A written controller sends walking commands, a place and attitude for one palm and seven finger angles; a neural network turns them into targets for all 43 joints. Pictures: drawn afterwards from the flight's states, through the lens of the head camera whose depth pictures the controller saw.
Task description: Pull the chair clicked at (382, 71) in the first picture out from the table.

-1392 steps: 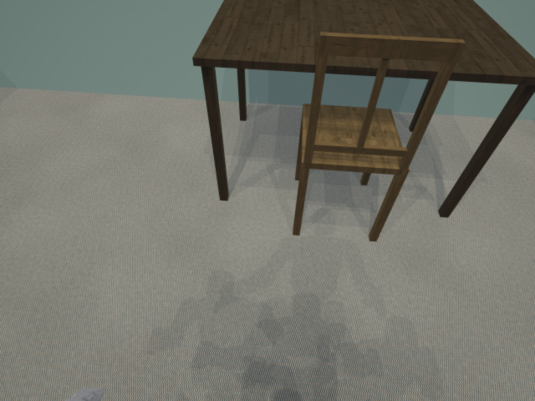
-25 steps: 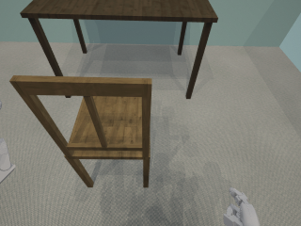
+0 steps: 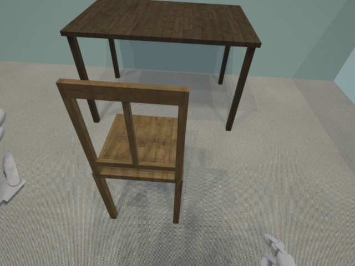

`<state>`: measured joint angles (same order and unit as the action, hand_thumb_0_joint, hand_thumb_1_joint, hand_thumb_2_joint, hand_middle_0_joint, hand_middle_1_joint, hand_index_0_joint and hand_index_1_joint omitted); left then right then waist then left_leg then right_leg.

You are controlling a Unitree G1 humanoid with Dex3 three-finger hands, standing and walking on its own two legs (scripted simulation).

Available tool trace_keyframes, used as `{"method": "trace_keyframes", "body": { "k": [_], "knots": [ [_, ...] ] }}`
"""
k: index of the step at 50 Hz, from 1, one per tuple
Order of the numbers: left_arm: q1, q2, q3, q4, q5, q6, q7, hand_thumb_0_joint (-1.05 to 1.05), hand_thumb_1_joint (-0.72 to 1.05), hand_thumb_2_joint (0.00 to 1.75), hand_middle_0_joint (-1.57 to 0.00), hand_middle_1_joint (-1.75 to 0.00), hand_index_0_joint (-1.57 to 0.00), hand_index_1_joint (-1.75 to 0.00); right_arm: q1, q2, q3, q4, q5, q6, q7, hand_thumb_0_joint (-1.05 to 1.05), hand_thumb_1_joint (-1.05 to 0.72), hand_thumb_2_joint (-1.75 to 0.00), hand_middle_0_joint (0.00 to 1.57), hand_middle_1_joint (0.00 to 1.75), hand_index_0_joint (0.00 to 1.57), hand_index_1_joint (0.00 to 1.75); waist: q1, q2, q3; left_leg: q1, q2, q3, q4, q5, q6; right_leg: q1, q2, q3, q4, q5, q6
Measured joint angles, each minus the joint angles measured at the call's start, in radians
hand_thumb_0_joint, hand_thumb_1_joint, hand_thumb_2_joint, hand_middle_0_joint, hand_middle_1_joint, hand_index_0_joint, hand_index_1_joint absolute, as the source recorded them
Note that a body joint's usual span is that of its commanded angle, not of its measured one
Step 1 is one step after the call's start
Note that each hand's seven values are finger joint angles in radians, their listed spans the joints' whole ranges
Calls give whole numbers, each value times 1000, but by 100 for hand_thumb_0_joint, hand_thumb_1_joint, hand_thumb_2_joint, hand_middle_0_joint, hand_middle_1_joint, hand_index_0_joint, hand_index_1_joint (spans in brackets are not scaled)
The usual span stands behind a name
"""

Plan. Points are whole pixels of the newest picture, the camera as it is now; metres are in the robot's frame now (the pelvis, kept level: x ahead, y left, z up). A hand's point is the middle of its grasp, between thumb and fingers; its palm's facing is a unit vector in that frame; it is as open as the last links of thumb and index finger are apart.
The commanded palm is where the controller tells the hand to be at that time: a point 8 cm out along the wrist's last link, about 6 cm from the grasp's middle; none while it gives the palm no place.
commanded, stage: stop stepping back and stand still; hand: left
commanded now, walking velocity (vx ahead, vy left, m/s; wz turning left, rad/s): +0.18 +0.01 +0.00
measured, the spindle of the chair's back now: (131, 135) +0.55 +0.18 -0.07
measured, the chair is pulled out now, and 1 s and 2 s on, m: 0.62 0.62 0.62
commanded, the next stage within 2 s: let the arm hang, fingers relaxed in 0.94 s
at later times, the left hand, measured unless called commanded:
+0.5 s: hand out of the picture +0.17 +0.28 +0.18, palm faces +0.43 -0.74 -0.52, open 7.4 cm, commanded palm +0.12 +0.31 +0.18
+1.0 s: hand (36, 182) +0.22 +0.25 +0.16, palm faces +0.33 -0.79 -0.52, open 7.4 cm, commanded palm +0.16 +0.29 +0.18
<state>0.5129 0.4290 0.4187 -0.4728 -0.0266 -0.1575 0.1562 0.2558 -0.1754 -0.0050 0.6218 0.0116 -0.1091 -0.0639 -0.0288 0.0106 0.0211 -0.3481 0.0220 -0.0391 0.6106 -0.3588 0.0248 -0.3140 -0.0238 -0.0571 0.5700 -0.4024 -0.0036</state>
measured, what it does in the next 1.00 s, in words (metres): steps on the spot: left foot, then right foot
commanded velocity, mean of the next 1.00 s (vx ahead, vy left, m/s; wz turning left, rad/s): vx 0.05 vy -0.02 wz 0.00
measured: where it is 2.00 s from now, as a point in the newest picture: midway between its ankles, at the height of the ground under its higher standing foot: outside the picture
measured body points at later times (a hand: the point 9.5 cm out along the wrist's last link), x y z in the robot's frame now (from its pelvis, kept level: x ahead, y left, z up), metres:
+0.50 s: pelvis -0.03 +0.01 +0.00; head -0.03 +0.02 +0.45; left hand +0.14 +0.32 +0.21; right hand +0.10 -0.21 -0.10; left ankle +0.01 +0.11 -0.73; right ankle -0.06 -0.10 -0.73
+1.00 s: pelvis +0.00 +0.00 +0.01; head +0.02 -0.01 +0.46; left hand +0.19 +0.29 +0.19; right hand +0.16 -0.26 -0.08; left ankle +0.00 +0.11 -0.73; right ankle -0.06 -0.11 -0.73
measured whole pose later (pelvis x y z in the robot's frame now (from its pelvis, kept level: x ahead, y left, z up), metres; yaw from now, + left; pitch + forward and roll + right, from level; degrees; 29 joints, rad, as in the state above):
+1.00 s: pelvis +0.00 +0.00 +0.01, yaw -3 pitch +0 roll -1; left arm 0.60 0.43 0.43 -0.46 -0.07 -0.20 0.15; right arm 0.18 -0.21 -0.02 0.60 0.04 -0.07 -0.05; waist -0.02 0.02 0.03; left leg -0.23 0.02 0.04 0.49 -0.26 0.01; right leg -0.12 0.01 -0.05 0.42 -0.31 -0.01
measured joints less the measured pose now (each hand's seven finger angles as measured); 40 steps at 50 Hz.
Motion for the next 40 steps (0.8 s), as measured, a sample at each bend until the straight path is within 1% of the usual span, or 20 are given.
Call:
{"method": "trace_keyframes", "body": {
  "k": [3,5,7,8,10,11,12,13,15,16,17,19,23,25,26,27,29,34,37,40],
  "knots": [
    [3,29,15,-14,-1,-13,-12,1,89,89,-21,-30,-21,-30,9,-2,-4,1,0,7,9,1,-90,-90,20,30,20,30,-4,7,8,-52,10,6,94,-82,1,-21,-3,-14,42,46,-16],
    [18,25,26,-30,-2,-29,-17,1,89,89,-21,-30,-21,-30,7,-17,-4,17,-1,17,19,1,-90,-90,21,30,20,30,20,-3,3,-107,-7,22,266,-114,-6,-46,-10,5,61,133,-23],
    [25,-2,26,-25,-2,-37,-17,1,89,89,-21,-30,-22,-30,0,-34,0,45,-3,31,23,1,-90,-90,21,30,20,30,47,-19,-12,-112,-24,52,391,-106,-3,-70,-25,29,78,182,-7],
    [18,-18,21,-11,0,-38,-14,1,89,89,-21,-30,-22,-30,1,-41,2,55,-4,36,20,1,-90,-90,21,30,20,30,56,-21,-26,-87,-23,64,376,-115,3,-81,-33,29,82,172,5],
    [-13,-47,10,12,2,-27,-3,1,88,89,-21,-30,-22,-30,6,-56,3,52,-3,31,8,1,-90,-90,21,30,20,30,62,-11,-48,1,-14,70,216,-140,14,-113,-38,12,109,108,10],
    [-38,-53,9,17,2,-20,4,1,88,89,-21,-30,-21,-30,3,-59,0,44,-3,20,1,1,-90,-90,21,30,20,30,56,-10,-43,24,-15,64,139,-103,23,-137,-40,9,149,45,8],
    [-67,-54,12,22,5,-14,9,1,88,89,-21,-30,-21,-30,-6,-53,-6,36,-4,11,-3,1,-90,-90,20,30,20,30,54,-21,-21,22,-20,73,134,-26,28,-165,-35,28,236,-16,10],
    [-84,-53,15,34,9,-15,11,1,89,89,-21,-30,-21,-30,-12,-43,-10,32,-4,0,-1,1,-90,-90,20,30,20,30,48,-29,-5,22,-24,79,143,4,29,-194,-21,50,361,-39,12],
    [-88,-45,16,49,16,-14,5,1,89,89,-21,-30,-21,-30,-3,-16,-17,27,0,-17,17,1,-90,-90,20,30,20,30,20,-32,-8,22,-27,69,129,21,29,-237,15,68,592,-8,15],
    [-77,-40,16,45,17,-16,3,1,89,89,-21,-30,-21,-30,6,-4,-16,27,3,-23,27,1,-90,-90,20,30,20,30,8,-31,-18,24,-25,61,107,30,30,-241,27,62,650,12,15],
    [-58,-35,14,31,16,-20,0,2,89,89,-21,-30,-21,-30,15,6,-12,27,5,-25,36,1,-90,-90,20,30,20,30,1,-28,-28,25,-20,55,80,42,30,-231,34,49,658,27,14],
    [-6,-28,14,-12,11,-35,-2,2,89,89,-21,-30,-21,-30,34,17,-2,24,6,-25,45,1,-90,-90,20,30,20,30,0,-17,-47,26,-3,50,26,69,25,-178,39,14,551,33,7],
    [79,11,42,-56,3,-63,-3,1,89,89,-21,-30,-21,-30,56,23,14,11,-3,-18,34,1,-90,-90,21,30,20,30,13,7,-63,18,21,63,-33,102,7,14,37,-34,126,-12,-6],
    [76,38,62,-33,0,-66,-1,1,89,89,-21,-30,-21,-30,53,21,18,11,-5,-18,28,1,-90,-90,21,30,20,30,18,2,-62,-5,12,73,-12,94,0,114,30,-31,-71,43,-17],
    [56,32,59,-7,-2,-67,-2,1,89,89,-21,-30,-21,-30,41,12,16,20,-4,-15,27,1,-90,-90,21,30,20,30,20,23,-50,-17,21,69,12,82,-2,125,40,-34,-105,106,-18],
    [35,22,50,17,-5,-61,-4,1,89,89,-21,-30,-21,-30,29,1,11,34,-3,-11,26,1,-90,-90,21,30,20,30,18,46,-38,-21,30,59,31,67,-1,130,51,-41,-105,121,-15],
    [19,0,33,45,-17,-42,-3,1,89,89,-21,-30,-21,-30,16,-12,1,56,7,3,29,1,-90,-90,21,30,20,30,22,55,-32,-10,24,48,43,36,-1,130,53,-34,-85,101,-10],
    [33,-49,-8,31,-24,-14,5,1,89,89,-21,-30,-21,-30,0,-28,-11,63,11,13,20,1,-90,-90,21,30,20,30,10,-4,-15,75,-16,76,-38,69,1,153,16,4,-50,51,6],
    [40,-36,-14,-3,-19,-20,2,2,89,89,-21,-30,-21,-30,-17,-31,-18,38,8,0,12,1,-90,-90,20,30,20,30,-3,-15,0,97,-19,76,-72,77,-1,173,14,4,-80,60,5],
    [62,1,6,-36,-22,-43,-1,2,89,89,-21,-30,-21,-30,-41,-29,-21,11,14,1,18,1,-90,-90,20,30,20,30,-11,-14,12,103,-9,72,-93,86,-8,189,26,1,-123,81,-2]
  ]
}}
